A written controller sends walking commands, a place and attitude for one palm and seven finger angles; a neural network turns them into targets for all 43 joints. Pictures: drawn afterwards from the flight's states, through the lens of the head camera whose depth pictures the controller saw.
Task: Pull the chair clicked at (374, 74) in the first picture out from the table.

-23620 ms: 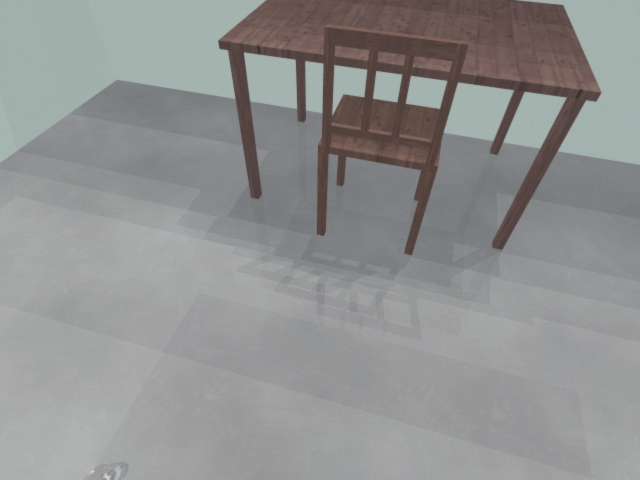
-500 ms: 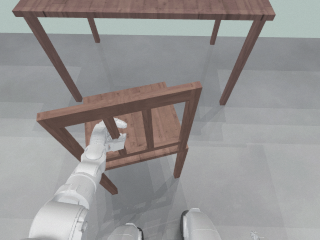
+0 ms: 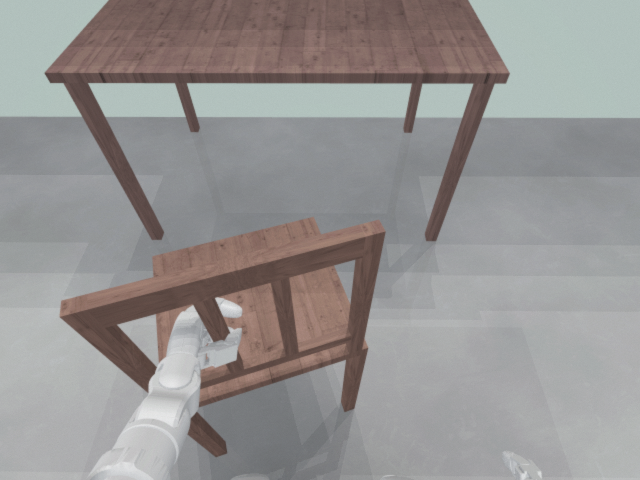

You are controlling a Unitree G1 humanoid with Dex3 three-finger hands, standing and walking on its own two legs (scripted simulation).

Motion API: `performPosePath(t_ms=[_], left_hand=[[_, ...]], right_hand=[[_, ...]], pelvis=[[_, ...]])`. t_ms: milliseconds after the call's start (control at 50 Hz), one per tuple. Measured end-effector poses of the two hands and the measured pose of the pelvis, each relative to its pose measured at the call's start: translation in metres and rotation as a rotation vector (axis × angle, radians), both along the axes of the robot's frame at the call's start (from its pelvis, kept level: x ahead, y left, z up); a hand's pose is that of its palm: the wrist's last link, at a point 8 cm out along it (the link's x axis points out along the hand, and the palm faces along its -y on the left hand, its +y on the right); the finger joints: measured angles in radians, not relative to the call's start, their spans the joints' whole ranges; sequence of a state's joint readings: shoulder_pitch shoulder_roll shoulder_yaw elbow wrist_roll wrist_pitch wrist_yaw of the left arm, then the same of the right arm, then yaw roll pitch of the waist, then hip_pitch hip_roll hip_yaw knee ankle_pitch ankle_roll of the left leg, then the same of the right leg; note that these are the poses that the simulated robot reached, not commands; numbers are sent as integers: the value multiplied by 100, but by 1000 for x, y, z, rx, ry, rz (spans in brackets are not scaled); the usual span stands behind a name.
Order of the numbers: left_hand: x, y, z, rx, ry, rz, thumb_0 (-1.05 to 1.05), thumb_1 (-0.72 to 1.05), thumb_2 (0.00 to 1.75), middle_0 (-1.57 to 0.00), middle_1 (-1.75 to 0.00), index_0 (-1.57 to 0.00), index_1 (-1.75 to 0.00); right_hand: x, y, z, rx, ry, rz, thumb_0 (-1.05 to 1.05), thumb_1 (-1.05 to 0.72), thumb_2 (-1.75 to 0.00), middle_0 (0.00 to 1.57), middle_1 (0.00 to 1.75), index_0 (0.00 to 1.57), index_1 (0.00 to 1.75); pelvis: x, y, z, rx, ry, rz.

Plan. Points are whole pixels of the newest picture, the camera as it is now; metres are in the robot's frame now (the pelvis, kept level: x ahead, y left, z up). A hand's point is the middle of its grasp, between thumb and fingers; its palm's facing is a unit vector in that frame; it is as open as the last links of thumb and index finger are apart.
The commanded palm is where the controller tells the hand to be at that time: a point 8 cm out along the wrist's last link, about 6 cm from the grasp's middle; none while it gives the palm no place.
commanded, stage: stop walking, hand still on the chair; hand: left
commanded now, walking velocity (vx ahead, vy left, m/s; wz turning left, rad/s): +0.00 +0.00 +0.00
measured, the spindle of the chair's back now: (221, 336) +0.33 +0.17 -0.09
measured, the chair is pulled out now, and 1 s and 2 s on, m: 0.58 0.59 0.59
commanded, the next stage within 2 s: open the thumb and straighten the fingers in 0.60 s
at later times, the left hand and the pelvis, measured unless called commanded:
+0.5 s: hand (227, 350) +0.29 +0.15 -0.06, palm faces +0.05 -0.98 -0.20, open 5.7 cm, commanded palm +0.27 +0.20 -0.04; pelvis +0.04 +0.00 +0.01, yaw -1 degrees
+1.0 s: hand (220, 344) +0.30 +0.16 -0.06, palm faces +0.02 -0.98 -0.19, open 9.6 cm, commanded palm +0.28 +0.21 -0.04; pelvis +0.05 +0.01 -0.01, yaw +2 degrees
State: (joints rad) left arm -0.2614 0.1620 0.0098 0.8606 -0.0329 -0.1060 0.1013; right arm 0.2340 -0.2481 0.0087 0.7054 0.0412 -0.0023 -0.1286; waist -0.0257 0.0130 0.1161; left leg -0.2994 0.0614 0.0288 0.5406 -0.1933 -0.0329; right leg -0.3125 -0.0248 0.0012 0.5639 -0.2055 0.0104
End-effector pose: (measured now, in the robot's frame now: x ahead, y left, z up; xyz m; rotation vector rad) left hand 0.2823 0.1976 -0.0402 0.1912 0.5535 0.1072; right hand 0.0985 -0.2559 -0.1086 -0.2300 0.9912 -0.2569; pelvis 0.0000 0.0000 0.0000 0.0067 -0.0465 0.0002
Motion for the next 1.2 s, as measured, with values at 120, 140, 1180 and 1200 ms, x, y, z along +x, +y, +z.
performPosePath(t_ms=[120,140,1180,1200], left_hand=[[-9,1,0,-6,8,8,5,62,72,-23,-122,-50,-145],[-9,1,0,-6,9,9,6,62,73,-23,-122,-50,-145],[3,16,-2,-16,20,-14,0,-42,26,-31,-98,-35,-100],[3,16,-2,-18,20,-13,0,-44,25,-30,-93,-33,-94]], right_hand=[[28,21,3,53,-51,26,1,-91,-90,20,30,20,30],[32,24,3,60,-58,29,1,-91,-90,20,30,20,30],[108,26,-5,73,-200,134,1,-91,-90,20,30,20,30],[111,27,-5,73,-207,139,1,-91,-90,20,30,20,30]], pelvis=[[15,1,4,0,0,-8],[18,1,4,0,1,-10],[55,9,-24,-9,179,46],[56,9,-24,-9,181,48]])
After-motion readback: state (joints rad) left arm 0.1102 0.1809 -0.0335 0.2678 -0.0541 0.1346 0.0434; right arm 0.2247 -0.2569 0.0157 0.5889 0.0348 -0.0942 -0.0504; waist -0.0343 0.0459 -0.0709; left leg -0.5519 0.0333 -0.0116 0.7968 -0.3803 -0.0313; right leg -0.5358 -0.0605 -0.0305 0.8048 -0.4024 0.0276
